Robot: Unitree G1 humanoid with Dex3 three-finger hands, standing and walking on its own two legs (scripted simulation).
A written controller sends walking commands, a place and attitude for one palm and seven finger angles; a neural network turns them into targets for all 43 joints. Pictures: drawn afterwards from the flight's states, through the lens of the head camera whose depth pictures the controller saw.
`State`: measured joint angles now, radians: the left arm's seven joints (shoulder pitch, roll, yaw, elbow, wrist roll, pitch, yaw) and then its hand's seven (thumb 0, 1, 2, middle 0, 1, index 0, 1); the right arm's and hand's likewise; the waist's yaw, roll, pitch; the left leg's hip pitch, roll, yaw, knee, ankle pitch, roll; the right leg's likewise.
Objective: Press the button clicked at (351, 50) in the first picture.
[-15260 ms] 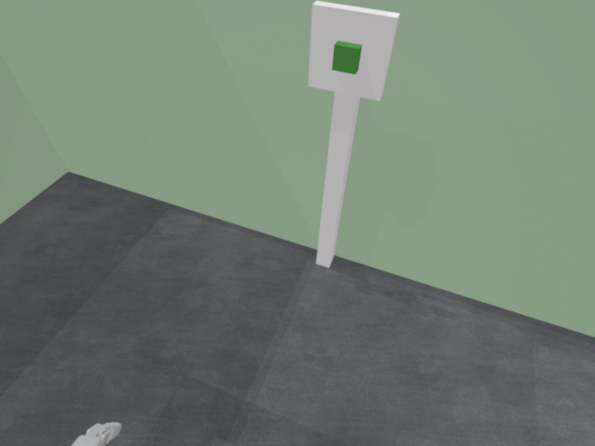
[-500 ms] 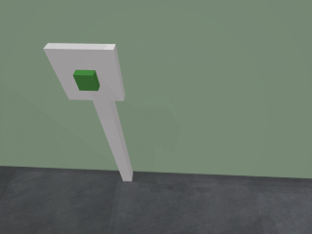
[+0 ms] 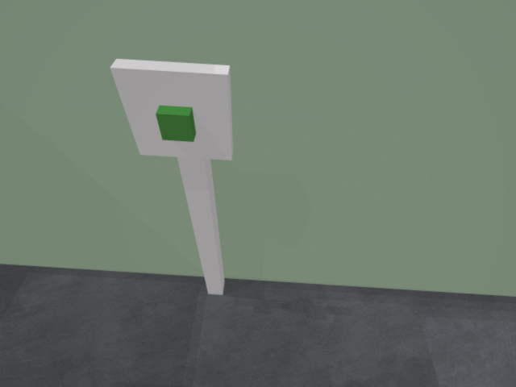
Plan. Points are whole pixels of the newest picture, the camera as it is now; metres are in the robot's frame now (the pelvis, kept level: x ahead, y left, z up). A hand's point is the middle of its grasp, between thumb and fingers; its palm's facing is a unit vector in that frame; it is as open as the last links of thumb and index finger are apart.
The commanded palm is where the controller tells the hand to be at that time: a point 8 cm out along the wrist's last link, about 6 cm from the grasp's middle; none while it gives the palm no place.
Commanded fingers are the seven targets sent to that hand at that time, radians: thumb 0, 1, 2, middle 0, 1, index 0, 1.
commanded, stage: raise the hand and make a fist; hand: left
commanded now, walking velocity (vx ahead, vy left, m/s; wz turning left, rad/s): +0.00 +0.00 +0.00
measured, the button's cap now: (177, 122) +0.52 +0.19 +0.12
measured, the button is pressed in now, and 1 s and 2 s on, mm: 0 0 0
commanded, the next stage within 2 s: aim a knuckle at the button in 1.98 s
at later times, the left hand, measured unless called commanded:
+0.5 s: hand out of the picture +0.11 +0.17 -0.03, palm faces +0.21 -0.98 -0.06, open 4.7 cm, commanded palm +0.12 +0.22 -0.01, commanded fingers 0.00 0.90 0.90 -0.94 -1.11 -0.94 -1.11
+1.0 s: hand (139, 333) +0.18 +0.17 +0.04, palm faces +0.04 -1.00 -0.06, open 3.1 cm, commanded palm +0.15 +0.23 +0.05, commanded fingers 0.00 0.90 0.90 -1.30 -1.50 -1.30 -1.50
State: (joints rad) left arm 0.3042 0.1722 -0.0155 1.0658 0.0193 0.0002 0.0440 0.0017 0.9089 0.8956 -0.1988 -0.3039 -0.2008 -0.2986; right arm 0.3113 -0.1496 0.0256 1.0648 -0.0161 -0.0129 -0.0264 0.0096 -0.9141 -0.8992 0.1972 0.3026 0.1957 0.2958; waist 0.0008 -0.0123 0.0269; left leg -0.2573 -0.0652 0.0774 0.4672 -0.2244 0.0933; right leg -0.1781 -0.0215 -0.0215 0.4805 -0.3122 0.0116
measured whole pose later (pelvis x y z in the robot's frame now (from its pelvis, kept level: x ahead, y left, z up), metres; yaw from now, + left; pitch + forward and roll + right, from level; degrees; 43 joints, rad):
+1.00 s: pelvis +0.00 -0.03 -0.04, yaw +3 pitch +8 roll -1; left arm 0.52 0.25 0.21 -0.13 -0.33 -0.34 -0.30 0.01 0.90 0.90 -1.26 -1.46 -1.26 -1.46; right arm 0.30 -0.28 -0.01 0.58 0.05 -0.20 -0.07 0.02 -0.90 -0.90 0.20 0.30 0.20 0.30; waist -0.01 0.04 -0.10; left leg -0.63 -0.02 0.01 0.88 -0.40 0.05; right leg -0.55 0.05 -0.10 0.84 -0.44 -0.06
